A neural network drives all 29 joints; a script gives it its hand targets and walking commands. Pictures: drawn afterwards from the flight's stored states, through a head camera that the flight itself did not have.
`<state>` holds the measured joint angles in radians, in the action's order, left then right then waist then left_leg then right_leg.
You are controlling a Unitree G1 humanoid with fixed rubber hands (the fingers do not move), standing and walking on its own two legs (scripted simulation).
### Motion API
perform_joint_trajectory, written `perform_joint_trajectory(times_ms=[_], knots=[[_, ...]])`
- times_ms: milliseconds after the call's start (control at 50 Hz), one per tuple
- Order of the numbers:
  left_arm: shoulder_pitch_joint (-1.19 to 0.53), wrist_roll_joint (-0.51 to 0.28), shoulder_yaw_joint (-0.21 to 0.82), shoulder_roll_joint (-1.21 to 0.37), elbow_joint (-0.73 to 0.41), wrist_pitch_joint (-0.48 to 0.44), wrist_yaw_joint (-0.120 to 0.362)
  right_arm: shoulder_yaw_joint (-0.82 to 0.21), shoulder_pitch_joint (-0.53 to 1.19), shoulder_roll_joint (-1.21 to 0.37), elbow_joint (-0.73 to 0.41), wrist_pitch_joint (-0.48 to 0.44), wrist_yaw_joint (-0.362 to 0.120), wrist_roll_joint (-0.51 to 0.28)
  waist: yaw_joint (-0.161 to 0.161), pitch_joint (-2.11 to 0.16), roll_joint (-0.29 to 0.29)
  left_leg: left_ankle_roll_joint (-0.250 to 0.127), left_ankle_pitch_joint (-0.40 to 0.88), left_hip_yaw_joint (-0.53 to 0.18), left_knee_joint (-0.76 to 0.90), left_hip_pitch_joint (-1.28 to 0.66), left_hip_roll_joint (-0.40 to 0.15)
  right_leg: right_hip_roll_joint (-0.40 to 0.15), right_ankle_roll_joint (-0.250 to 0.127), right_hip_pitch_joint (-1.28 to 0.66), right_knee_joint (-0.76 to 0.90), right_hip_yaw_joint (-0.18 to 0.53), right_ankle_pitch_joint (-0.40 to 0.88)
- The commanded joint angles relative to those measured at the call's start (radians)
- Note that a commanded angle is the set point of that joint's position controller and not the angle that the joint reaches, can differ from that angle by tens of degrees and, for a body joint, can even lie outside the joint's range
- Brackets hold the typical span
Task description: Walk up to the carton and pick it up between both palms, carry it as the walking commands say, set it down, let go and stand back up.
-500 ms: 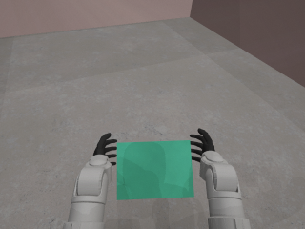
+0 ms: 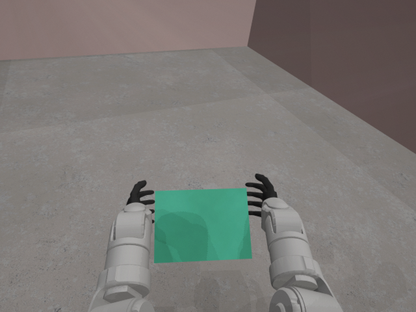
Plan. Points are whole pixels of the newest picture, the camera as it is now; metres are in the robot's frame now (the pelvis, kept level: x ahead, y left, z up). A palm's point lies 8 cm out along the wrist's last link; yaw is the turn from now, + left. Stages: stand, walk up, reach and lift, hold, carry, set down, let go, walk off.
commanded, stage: set down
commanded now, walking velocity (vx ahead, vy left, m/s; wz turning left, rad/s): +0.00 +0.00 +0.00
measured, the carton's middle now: (201, 224) +0.34 +0.04 -0.06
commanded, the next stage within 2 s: none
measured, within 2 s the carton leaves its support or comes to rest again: neither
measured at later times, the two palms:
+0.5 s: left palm (136, 234) +0.29 +0.18 -0.05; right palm (253, 221) +0.35 -0.09 -0.04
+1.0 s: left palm (142, 252) +0.30 +0.18 -0.16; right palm (242, 235) +0.38 -0.08 -0.14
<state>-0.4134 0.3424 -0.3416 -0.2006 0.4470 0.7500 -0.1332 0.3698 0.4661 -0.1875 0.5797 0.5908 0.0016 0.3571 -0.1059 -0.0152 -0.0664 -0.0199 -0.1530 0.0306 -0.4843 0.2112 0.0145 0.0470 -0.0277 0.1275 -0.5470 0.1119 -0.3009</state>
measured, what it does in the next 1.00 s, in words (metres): lowers itself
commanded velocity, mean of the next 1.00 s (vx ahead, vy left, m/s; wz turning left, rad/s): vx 0.00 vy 0.00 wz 0.00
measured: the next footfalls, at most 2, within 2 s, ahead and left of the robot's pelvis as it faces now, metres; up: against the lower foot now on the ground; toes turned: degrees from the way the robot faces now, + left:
none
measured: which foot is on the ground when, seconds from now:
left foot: down 0.00-1.00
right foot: down 0.00-1.00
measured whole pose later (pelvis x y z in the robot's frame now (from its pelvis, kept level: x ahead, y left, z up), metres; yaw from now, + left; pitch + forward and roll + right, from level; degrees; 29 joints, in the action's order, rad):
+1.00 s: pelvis -0.02 -0.03 -0.08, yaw +0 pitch +28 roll -1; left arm -0.50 0.26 -0.42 -0.16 0.49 0.21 -0.08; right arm 0.37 0.63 -0.19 0.66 0.08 0.13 0.21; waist -0.12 -0.06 -0.10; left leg 0.02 -0.23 -0.03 -0.95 1.21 -0.03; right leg 0.11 -0.03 1.12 -1.03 0.04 -0.40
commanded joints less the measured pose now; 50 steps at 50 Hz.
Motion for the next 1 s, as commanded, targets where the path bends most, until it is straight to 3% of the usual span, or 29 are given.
perform_joint_trajectory(times_ms=[0, 120, 200, 340, 420, 520, 660, 760, 880, 940, 980], knots=[[-0.601, -0.259, 0.427, -0.997, 0.067, -0.099, 0.309, -0.372, 0.545, -0.868, 0.160, -0.072, -0.314, -0.185, -0.011, -0.132, 0.136, 0.042, -0.133, -0.147, 0.079, -0.445, -0.018, 0.011, -0.079, 0.436, 0.183, 0.035, -0.167], [-0.605, -0.275, 0.463, -0.973, -0.008, -0.210, 0.285, -0.412, 0.555, -0.910, 0.135, -0.173, -0.314, -0.192, -0.036, -0.263, 0.096, 0.046, 0.052, -0.129, 0.031, -0.491, -0.017, 0.007, -0.082, 0.441, 0.165, 0.059, -0.082], [-0.535, -0.254, 0.461, -0.926, 0.012, -0.274, 0.281, -0.454, 0.506, -0.923, 0.128, -0.224, -0.295, -0.191, -0.050, -0.337, 0.076, 0.039, 0.161, -0.112, -0.011, -0.445, -0.005, 0.020, -0.071, 0.443, 0.138, 0.057, -0.024], [-0.427, -0.231, 0.464, -0.878, 0.043, -0.372, 0.295, -0.469, 0.374, -0.864, 0.101, -0.297, -0.237, -0.144, -0.020, -0.403, 0.044, 0.035, 0.369, -0.114, -0.081, -0.356, 0.021, 0.050, -0.046, 0.496, 0.080, 0.045, 0.134], [-0.400, -0.225, 0.471, -0.841, 0.037, -0.440, 0.294, -0.483, 0.336, -0.836, 0.101, -0.349, -0.208, -0.128, -0.022, -0.450, 0.037, 0.032, 0.421, -0.115, -0.125, -0.278, 0.036, 0.060, -0.032, 0.527, 0.035, 0.045, 0.199], [-0.416, -0.203, 0.465, -0.779, 0.025, -0.529, 0.287, -0.503, 0.328, -0.843, 0.117, -0.420, -0.172, -0.127, -0.036, -0.517, 0.021, 0.019, 0.415, -0.105, -0.198, -0.132, 0.053, 0.062, -0.012, 0.570, -0.030, 0.056, 0.256], [-0.464, -0.162, 0.434, -0.700, 0.026, -0.613, 0.287, -0.517, 0.384, -0.856, 0.156, -0.489, -0.132, -0.138, -0.057, -0.596, -0.015, 0.006, 0.304, -0.074, -0.295, 0.107, 0.067, 0.060, 0.013, 0.632, -0.114, 0.069, 0.228], [-0.549, -0.144, 0.429, -0.650, 0.024, -0.632, 0.297, -0.512, 0.441, -0.855, 0.181, -0.501, -0.110, -0.140, -0.054, -0.631, -0.026, -0.002, 0.195, -0.055, -0.368, 0.259, 0.069, 0.060, 0.026, 0.706, -0.176, 0.070, 0.161], [-0.633, -0.151, 0.462, -0.657, -0.007, -0.628, 0.301, -0.551, 0.527, -0.884, 0.181, -0.495, -0.108, -0.177, -0.084, -0.747, 0.003, 0.004, 0.147, -0.036, -0.471, 0.344, 0.072, 0.075, 0.028, 0.802, -0.280, 0.057, 0.098], [-0.661, -0.170, 0.491, -0.697, -0.012, -0.612, 0.300, -0.562, 0.559, -0.882, 0.178, -0.486, -0.116, -0.184, -0.080, -0.808, 0.023, 0.014, 0.139, -0.032, -0.515, 0.358, 0.076, 0.089, 0.022, 0.866, -0.339, 0.036, 0.061], [-0.687, -0.188, 0.519, -0.731, -0.025, -0.601, 0.297, -0.561, 0.576, -0.875, 0.173, -0.481, -0.125, -0.184, -0.060, -0.858, 0.032, 0.022, 0.144, -0.036, -0.547, 0.351, 0.078, 0.100, 0.015, 0.921, -0.377, 0.019, 0.041]])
